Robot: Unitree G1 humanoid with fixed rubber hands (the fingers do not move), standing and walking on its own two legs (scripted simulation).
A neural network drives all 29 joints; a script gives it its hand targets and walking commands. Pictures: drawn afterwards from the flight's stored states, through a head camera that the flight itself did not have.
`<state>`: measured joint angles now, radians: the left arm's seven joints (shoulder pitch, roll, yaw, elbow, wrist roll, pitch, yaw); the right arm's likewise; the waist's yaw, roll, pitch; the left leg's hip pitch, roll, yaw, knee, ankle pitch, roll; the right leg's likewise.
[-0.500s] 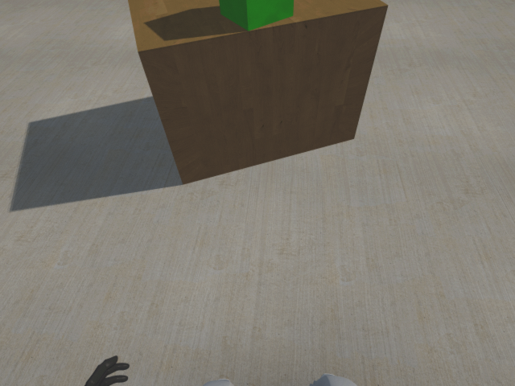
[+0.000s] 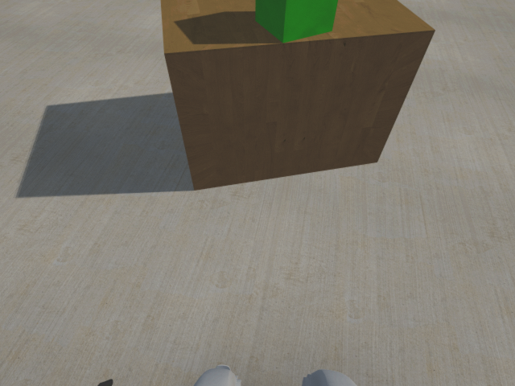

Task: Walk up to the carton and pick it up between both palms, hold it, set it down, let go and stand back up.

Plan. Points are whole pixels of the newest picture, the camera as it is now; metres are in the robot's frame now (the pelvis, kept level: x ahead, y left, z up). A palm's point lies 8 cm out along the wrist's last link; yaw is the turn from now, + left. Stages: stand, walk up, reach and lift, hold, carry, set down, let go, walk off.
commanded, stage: walk up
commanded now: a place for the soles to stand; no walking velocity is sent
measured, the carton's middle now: out of the picture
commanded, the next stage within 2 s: none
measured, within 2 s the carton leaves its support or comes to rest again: neither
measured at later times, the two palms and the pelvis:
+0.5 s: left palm out of the picture +0.11 +0.23 -0.08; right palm (511, 356) +0.19 -0.37 -0.07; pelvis +0.11 -0.06 +0.02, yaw +3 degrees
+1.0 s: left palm (163, 324) +0.25 +0.19 -0.10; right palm (496, 291) +0.30 -0.42 -0.09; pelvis +0.21 -0.11 +0.00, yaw +5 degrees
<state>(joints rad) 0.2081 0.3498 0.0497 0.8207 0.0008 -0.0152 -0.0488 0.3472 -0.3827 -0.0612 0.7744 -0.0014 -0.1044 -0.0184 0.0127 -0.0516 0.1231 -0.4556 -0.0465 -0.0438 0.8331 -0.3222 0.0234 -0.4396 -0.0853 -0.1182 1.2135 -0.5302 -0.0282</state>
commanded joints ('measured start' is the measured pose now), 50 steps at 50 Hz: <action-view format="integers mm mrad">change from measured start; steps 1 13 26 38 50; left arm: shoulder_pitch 3 98 213 64 126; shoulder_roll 308 359 293 299 301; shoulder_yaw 119 144 129 131 144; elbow -82 -103 -137 -90 -98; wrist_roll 33 46 38 40 41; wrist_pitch -3 -74 -37 19 -47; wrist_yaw -18 13 17 -32 15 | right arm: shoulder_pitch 66 17 -96 58 19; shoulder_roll -360 -251 -194 -358 -267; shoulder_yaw -76 -36 -36 -78 -42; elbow -23 -9 -80 -28 7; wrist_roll -17 22 6 -26 11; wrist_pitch -18 -8 -10 -14 -13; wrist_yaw -33 -32 -19 -54 -49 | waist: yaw -33 53 110 -21 65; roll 159 -32 -37 171 -34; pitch -61 -68 -144 -35 -39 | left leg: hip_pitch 66 -469 -273 -14 -435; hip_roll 278 25 64 253 58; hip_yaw -644 -80 157 -576 -35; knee -496 427 -123 -468 378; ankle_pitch -463 -23 33 -483 -23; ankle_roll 270 14 11 240 3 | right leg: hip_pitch -204 390 590 -155 415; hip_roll -26 -253 -187 4 -192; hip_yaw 201 501 126 184 436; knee -28 -1010 -661 -82 -871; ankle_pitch -9 -56 666 -14 315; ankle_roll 9 88 -102 -3 32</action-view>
